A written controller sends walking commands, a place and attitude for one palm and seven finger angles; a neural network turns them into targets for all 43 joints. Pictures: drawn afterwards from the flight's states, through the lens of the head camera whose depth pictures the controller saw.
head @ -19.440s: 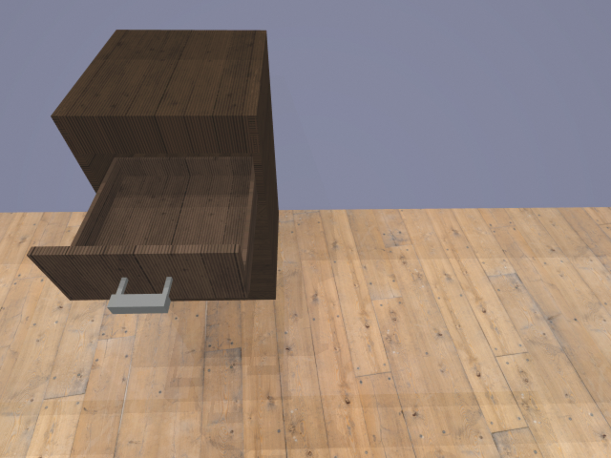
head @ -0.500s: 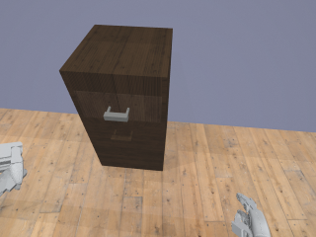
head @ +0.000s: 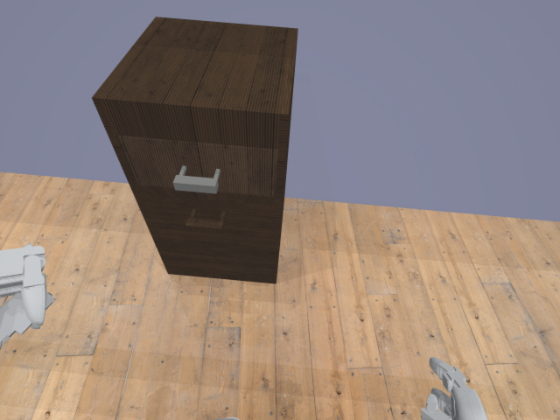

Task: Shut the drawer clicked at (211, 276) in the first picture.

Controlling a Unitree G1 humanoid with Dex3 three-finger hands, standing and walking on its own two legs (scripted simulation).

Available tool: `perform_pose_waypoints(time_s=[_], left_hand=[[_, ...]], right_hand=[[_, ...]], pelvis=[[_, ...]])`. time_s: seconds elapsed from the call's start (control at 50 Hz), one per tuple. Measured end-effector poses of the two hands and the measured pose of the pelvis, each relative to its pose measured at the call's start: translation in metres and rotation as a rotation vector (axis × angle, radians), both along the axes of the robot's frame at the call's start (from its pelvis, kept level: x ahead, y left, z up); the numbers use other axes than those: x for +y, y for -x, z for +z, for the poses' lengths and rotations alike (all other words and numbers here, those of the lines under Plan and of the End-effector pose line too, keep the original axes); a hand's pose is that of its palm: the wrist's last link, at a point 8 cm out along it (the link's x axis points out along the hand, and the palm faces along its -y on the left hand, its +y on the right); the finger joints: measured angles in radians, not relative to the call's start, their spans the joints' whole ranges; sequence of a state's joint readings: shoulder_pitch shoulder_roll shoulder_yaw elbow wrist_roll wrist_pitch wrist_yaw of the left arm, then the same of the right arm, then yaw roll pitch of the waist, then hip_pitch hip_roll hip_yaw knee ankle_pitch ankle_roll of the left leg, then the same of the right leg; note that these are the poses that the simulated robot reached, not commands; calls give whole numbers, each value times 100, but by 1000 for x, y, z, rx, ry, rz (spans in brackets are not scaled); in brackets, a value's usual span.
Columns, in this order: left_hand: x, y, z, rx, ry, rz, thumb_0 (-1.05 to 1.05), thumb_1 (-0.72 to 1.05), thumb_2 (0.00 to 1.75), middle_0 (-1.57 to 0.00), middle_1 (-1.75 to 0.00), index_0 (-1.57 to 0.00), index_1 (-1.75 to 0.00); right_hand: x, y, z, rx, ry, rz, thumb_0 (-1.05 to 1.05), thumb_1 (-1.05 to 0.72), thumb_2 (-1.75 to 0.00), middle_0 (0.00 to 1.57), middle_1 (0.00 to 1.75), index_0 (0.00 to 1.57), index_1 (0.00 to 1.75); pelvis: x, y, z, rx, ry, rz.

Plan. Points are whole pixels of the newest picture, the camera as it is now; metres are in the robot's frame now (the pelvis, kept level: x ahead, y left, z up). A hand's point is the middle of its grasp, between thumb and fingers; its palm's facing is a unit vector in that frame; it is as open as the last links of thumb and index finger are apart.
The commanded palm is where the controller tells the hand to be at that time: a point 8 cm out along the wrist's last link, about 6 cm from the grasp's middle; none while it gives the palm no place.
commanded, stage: step back with the hand held close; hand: left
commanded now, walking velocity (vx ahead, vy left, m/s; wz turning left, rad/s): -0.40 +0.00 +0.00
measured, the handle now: (198, 177) +0.68 +0.24 -0.16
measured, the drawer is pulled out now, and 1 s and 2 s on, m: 0.00 0.00 0.00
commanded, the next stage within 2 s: stop stepping back and stand still in 0.70 s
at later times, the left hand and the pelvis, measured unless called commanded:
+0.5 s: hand out of the picture +0.14 +0.25 +0.17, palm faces +0.40 -0.79 -0.46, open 3.2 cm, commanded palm +0.07 +0.28 +0.18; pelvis -0.04 +0.00 -0.01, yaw +3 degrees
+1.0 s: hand out of the picture +0.05 +0.20 +0.16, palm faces +0.30 -0.81 -0.51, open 3.2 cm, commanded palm -0.01 +0.24 +0.18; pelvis -0.14 -0.04 +0.00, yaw +0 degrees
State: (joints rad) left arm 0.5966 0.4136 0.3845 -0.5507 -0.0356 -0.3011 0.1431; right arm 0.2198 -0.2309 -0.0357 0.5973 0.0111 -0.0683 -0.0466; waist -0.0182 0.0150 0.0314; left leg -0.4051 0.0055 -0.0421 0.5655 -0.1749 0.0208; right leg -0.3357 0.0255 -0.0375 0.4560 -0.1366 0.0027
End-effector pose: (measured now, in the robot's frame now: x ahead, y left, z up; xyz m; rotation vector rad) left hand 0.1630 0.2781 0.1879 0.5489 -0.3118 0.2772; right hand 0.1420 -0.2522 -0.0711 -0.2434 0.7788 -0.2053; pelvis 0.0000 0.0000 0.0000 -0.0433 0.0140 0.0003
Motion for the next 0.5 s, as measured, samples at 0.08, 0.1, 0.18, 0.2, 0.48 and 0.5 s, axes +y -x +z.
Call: perform_pose_waypoints(time_s=[0.08, 0.1, 0.18, 0.2, 0.48, 0.5], left_hand=[[4, 1, -4, 24, -34, -5, 1, 89, 90, -140, -160, -140, -160], [5, 2, -3, 23, -47, -4, 1, 89, 90, -140, -160, -140, -160], [1, 11, 4, -10, -90, 3, 1, 89, 90, -140, -160, -140, -160], [-1, 14, 5, -19, -95, 4, 1, 89, 90, -140, -160, -140, -160], [7, 56, 5, -79, -29, 31, 1, 88, 90, -140, -160, -140, -160], [10, 58, 2, -69, -27, 37, 1, 88, 90, -140, -160, -140, -160]], right_hand=[[2, 4, 2, -8, 5, -8, 1, -91, -90, 20, 30, 20, 30], [3, 3, 2, -14, 7, -2, 1, -91, -90, 20, 30, 20, 30], [7, -2, 0, -38, 1, 39, 1, -91, -90, 20, 30, 20, 30], [8, -4, -1, -44, -2, 50, 1, -91, -90, 20, 30, 20, 30], [12, 8, 3, -44, 17, 66, 1, -91, -90, 20, 30, 20, 30], [14, 11, 4, -47, 14, 67, 1, -91, -90, 20, 30, 20, 30]], pelvis=[[1, 4, -1, 2, -10, 0], [0, 5, -2, 3, -11, 7], [-6, 10, -6, 10, -14, 19], [-8, 12, -7, 9, -13, 17], [-3, 38, -7, 10, -18, 61], [-4, 42, -6, 6, -23, 55]])
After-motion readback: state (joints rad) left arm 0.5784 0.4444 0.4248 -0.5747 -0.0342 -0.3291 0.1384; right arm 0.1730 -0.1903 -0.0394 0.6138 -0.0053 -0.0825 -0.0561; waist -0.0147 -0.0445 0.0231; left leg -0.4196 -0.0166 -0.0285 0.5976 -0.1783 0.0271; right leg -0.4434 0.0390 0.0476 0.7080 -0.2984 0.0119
